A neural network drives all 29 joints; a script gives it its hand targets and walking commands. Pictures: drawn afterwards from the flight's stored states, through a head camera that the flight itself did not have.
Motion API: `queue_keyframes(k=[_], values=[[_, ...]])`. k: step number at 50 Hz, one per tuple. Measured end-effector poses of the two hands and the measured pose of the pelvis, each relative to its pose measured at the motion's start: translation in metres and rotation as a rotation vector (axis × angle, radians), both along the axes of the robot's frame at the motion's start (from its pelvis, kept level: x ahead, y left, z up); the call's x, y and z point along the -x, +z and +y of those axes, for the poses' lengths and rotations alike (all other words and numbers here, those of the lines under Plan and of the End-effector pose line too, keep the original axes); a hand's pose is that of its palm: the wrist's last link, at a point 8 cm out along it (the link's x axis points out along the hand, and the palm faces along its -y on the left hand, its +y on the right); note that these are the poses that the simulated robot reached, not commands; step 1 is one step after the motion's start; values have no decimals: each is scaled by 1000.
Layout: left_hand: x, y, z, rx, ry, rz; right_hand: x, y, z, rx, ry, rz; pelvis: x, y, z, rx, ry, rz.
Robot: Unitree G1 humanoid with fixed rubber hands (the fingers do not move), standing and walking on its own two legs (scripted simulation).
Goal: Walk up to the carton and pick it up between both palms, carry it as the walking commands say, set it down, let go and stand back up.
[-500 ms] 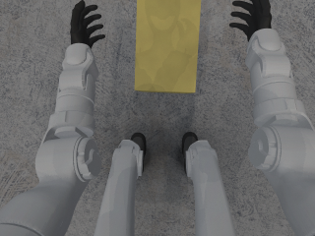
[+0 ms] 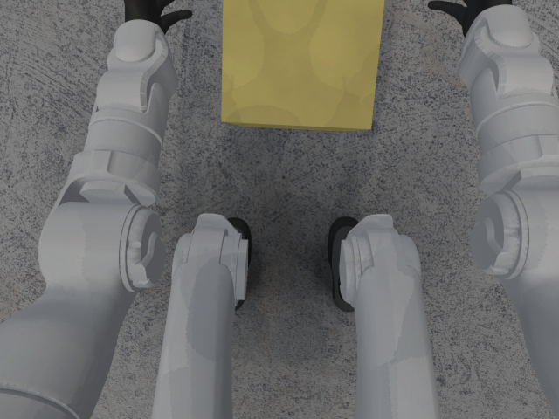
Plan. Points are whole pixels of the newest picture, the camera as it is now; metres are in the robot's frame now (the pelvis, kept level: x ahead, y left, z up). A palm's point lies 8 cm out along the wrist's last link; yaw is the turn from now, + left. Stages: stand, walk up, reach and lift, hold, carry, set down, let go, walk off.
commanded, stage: reach and lift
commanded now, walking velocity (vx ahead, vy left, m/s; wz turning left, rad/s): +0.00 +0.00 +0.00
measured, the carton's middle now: (299, 31) +0.57 -0.03 -0.33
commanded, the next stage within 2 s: none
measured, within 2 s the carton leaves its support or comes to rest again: leaves its support in 1.88 s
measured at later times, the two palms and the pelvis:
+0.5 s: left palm (179, 59) +0.52 +0.15 -0.28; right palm (421, 47) +0.53 -0.20 -0.28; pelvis -0.02 +0.00 -0.07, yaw -1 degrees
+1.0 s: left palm (185, 54) +0.53 +0.14 -0.27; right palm (420, 36) +0.54 -0.19 -0.27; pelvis -0.02 +0.00 -0.08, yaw -1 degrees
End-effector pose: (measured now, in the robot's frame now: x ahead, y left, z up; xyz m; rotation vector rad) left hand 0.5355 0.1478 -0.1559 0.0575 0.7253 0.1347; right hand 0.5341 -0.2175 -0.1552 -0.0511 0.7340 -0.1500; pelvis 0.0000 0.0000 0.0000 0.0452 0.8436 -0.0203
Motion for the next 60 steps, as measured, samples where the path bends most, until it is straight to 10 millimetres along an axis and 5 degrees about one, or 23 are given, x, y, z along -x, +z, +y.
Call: queue_keyframes(k=[23, 42, 54, 60], values=[[13, -125, 2, 15, 1, 68, 9, -124, 17, -29, 17, 46, 17, -68, -4, 15, -1, -237], [6, -113, -10, 24, -14, 38, 4, -109, 3, -14, -10, 20, 23, -79, -1, 20, 2, -275], [6, -116, -12, 19, -27, 51, -4, -116, 40, -61, 47, 28, 20, -76, -2, 13, 3, -263], [3, -115, -29, 33, -55, 34, 0, -118, 40, -45, 36, 16, 19, -76, -1, 15, 9, -259]])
